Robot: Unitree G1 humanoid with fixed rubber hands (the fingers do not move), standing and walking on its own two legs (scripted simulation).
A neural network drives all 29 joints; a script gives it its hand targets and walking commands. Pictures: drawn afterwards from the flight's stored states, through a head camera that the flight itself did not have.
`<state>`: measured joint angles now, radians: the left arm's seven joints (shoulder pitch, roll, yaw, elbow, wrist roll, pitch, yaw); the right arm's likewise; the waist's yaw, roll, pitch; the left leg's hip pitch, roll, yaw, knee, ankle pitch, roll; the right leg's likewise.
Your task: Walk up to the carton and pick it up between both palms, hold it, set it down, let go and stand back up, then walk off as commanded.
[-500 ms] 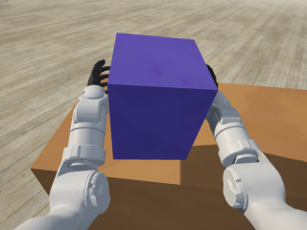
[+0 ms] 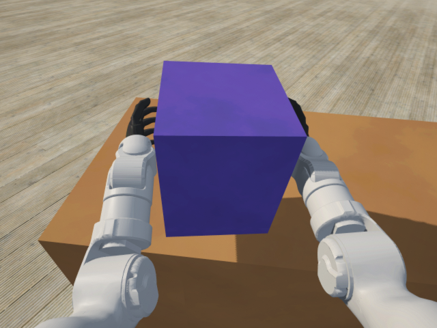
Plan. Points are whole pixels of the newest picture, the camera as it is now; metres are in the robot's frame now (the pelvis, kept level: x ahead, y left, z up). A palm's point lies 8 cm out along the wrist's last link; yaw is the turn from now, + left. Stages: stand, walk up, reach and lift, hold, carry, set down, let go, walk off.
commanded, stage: set down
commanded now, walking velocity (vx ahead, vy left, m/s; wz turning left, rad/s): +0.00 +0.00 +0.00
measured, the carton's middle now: (218, 151) +0.41 +0.01 +0.16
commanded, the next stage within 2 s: none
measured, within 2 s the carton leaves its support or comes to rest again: rests again in 1.74 s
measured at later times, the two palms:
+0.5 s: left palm (148, 151) +0.40 +0.14 +0.16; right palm (298, 148) +0.43 -0.14 +0.15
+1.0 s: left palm (156, 158) +0.42 +0.14 +0.12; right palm (297, 155) +0.44 -0.15 +0.12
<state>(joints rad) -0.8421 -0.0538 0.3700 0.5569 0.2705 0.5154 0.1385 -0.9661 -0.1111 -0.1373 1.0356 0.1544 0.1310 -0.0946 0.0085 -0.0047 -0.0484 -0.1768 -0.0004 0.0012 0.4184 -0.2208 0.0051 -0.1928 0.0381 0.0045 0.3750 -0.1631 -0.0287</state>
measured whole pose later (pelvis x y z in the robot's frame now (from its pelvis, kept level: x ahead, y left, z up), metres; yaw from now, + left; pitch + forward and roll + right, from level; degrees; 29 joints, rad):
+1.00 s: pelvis +0.02 -0.01 +0.00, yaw +0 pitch +1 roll -1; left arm -0.73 -0.13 0.37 0.56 0.29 0.37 0.17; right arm -0.87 -0.11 -0.20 1.04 0.08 0.02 -0.01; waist 0.01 0.00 -0.01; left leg -0.18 0.01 0.00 0.41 -0.25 0.00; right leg -0.20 0.05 0.00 0.37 -0.19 -0.03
